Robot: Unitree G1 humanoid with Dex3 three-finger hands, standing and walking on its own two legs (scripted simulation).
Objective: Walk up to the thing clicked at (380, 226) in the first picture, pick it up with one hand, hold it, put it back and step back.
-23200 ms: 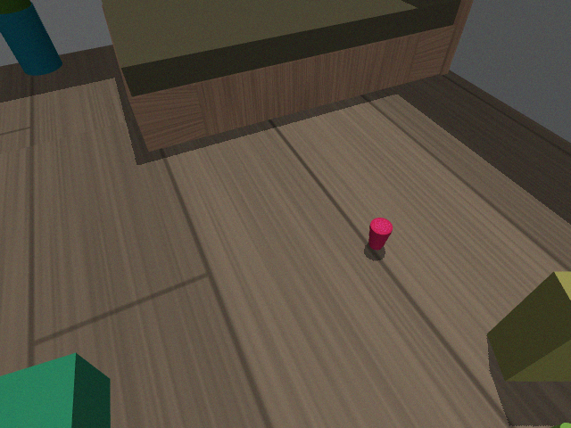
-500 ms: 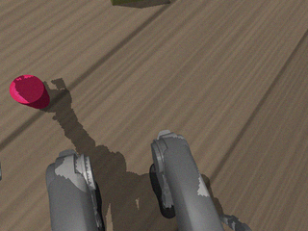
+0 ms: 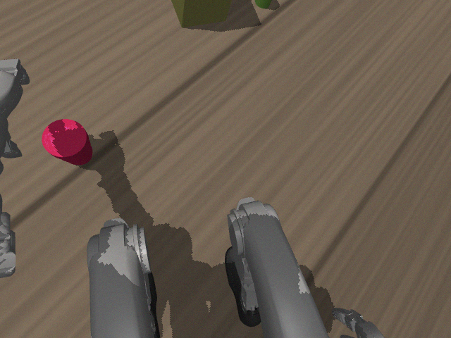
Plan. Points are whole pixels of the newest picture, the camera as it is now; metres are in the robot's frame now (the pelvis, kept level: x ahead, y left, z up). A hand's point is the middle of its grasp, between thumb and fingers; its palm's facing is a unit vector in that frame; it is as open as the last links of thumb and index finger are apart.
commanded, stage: withdraw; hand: left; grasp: from above
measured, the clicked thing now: (73, 146) +0.53 +0.27 -0.33
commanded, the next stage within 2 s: none
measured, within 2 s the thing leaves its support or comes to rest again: neither
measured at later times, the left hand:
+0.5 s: hand (1, 120) +0.50 +0.31 -0.11, palm faces -0.44 -0.03 -0.90, open 13.6 cm
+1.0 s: hand (10, 128) +0.49 +0.30 -0.11, palm faces -0.49 -0.04 -0.87, open 13.2 cm
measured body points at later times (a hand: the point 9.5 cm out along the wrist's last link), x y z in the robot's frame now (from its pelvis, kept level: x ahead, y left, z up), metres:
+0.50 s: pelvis +0.00 +0.00 +0.00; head +0.23 +0.06 +0.38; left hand +0.52 +0.31 -0.06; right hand +0.03 -0.26 -0.11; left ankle +0.09 +0.12 -0.36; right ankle +0.10 -0.14 -0.36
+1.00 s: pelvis +0.00 +0.00 +0.01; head +0.23 +0.05 +0.40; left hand +0.51 +0.30 -0.06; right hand +0.05 -0.27 -0.10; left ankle +0.09 +0.12 -0.36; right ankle +0.10 -0.14 -0.36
